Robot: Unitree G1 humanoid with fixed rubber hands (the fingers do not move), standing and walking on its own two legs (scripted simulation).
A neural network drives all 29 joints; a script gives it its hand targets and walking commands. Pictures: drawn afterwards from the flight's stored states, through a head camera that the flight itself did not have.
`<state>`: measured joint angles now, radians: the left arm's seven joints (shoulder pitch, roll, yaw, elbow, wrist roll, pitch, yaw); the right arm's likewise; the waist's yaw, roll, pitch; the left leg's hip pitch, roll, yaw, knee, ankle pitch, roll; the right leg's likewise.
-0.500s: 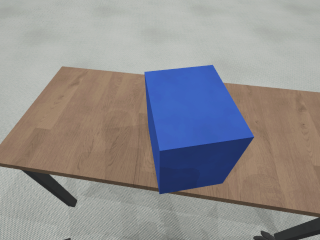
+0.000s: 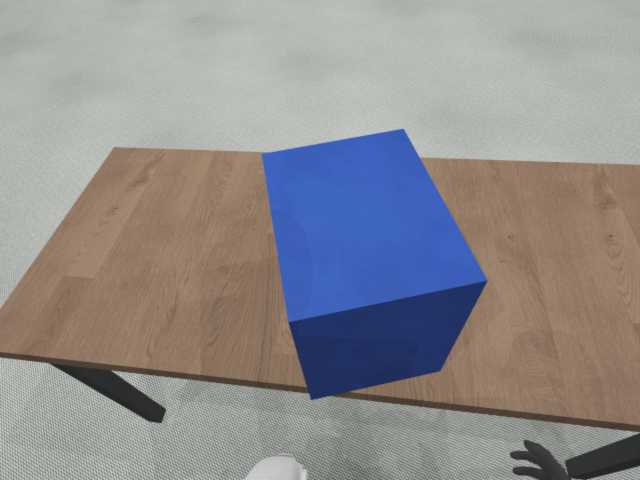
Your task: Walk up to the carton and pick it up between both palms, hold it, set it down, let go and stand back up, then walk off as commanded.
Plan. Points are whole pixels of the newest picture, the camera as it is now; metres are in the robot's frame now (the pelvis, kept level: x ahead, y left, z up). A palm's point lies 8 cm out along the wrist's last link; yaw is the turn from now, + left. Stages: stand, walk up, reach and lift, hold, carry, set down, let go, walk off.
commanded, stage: walk up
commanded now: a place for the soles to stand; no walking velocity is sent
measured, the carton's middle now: (355, 268) +0.39 -0.02 +0.01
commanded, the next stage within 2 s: none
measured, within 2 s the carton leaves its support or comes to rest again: neither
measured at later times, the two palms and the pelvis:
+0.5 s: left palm out of the picture +0.01 +0.34 -0.12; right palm out of the picture +0.05 -0.25 -0.07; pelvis -0.03 +0.04 +0.01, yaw -1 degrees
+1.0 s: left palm out of the picture +0.04 +0.27 -0.06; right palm out of the picture +0.06 -0.33 -0.14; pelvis -0.01 -0.05 +0.01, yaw -3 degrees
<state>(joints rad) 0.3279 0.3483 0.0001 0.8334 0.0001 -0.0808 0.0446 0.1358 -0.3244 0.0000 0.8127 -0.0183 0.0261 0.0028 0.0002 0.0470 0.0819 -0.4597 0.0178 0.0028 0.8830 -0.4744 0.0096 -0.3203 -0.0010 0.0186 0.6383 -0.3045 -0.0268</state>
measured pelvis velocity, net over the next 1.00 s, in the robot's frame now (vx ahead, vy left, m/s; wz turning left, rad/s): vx -0.01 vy -0.05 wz -0.05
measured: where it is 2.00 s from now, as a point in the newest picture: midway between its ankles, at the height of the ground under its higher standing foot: outside the picture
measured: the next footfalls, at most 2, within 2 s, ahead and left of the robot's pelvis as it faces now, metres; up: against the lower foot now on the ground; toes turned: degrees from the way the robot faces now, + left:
left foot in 0.12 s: +0.03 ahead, +0.13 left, +0.00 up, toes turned +0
right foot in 0.72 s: +0.09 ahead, -0.13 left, +0.00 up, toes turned +0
